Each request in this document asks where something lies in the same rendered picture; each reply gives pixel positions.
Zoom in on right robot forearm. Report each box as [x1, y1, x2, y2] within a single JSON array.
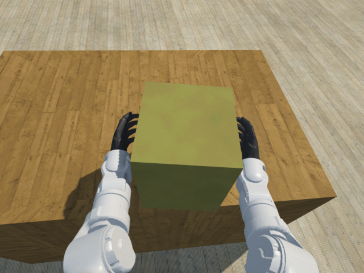
[[236, 158, 305, 250]]

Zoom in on left robot forearm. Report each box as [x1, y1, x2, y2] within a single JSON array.
[[63, 150, 132, 271]]

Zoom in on carton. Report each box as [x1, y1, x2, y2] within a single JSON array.
[[130, 81, 243, 212]]

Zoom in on robot right upper arm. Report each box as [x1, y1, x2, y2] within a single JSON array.
[[245, 234, 319, 273]]

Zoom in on robot right hand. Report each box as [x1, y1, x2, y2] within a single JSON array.
[[236, 117, 259, 160]]

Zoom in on robot left upper arm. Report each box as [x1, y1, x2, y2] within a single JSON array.
[[64, 225, 136, 273]]

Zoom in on pedestal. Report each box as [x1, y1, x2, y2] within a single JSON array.
[[0, 50, 337, 264]]

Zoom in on robot left hand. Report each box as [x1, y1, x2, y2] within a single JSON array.
[[111, 112, 139, 151]]

